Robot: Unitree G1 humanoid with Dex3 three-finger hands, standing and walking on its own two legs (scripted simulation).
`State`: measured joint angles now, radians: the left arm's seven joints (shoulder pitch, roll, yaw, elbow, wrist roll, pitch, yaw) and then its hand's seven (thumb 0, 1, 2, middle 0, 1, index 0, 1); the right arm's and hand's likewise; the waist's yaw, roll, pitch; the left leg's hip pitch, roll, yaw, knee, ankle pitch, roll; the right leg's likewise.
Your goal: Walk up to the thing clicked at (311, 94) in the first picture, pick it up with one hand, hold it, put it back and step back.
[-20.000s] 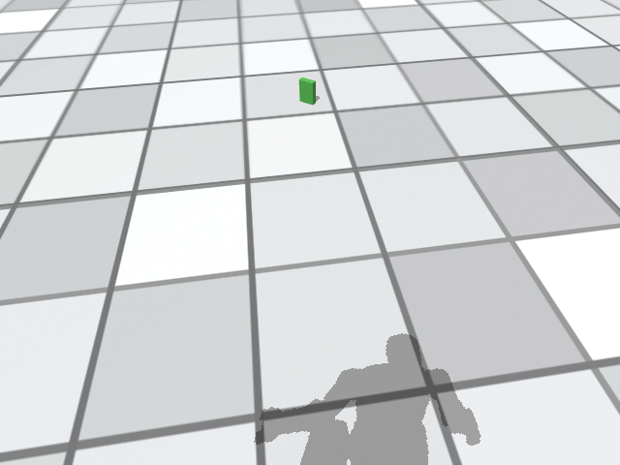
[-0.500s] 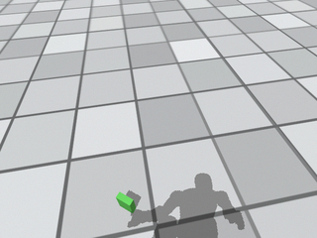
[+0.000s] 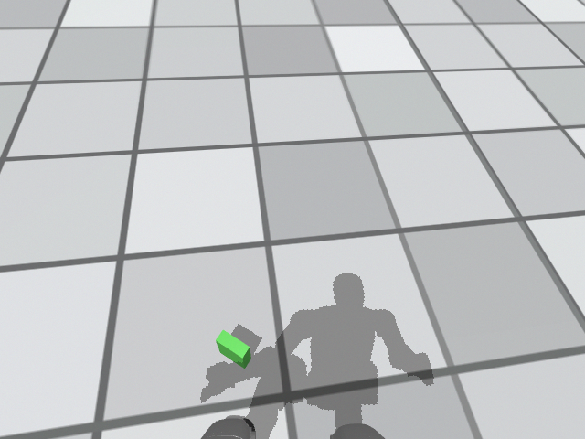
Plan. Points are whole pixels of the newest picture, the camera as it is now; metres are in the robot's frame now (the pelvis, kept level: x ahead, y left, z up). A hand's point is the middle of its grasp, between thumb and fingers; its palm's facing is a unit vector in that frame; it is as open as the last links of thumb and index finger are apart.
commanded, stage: walk up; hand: left
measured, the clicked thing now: (234, 349) +0.40 +0.16 -0.69
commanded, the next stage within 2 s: stand in 1.64 s
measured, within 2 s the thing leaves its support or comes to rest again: neither
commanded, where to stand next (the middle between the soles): +0.00 -0.06 m, yaw -4 degrees
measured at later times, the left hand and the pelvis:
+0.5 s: hand out of the picture +0.01 +0.19 -0.15, palm faces -0.13 -0.90 -0.42, open 7.4 cm; pelvis -0.08 -0.08 -0.02, yaw -7 degrees
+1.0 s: hand out of the picture +0.00 +0.27 -0.16, palm faces -0.03 -0.92 -0.39, open 7.4 cm; pelvis -0.06 -0.01 -0.01, yaw -2 degrees
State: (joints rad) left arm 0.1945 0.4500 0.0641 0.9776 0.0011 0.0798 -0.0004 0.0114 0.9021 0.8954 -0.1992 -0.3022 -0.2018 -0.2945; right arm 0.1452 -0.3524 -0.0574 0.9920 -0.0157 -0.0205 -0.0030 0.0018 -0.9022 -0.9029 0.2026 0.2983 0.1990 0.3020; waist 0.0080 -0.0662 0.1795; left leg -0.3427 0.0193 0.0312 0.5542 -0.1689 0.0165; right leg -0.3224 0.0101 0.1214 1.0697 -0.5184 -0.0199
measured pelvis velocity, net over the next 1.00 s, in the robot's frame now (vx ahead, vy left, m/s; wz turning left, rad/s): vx -0.06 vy -0.01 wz -0.03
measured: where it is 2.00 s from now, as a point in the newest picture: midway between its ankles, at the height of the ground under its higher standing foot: outside the picture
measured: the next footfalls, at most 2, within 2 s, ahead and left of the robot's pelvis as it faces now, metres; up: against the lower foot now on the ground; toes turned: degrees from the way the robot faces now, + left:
right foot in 0.36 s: -0.03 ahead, -0.21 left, +0.00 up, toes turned -4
left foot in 0.90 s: -0.01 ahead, +0.07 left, +0.00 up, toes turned -3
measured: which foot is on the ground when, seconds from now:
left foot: down 0.00-0.40, up 0.42-0.88, down 0.90-1.00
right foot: up 0.00-0.34, down 0.36-0.92, up 0.94-1.00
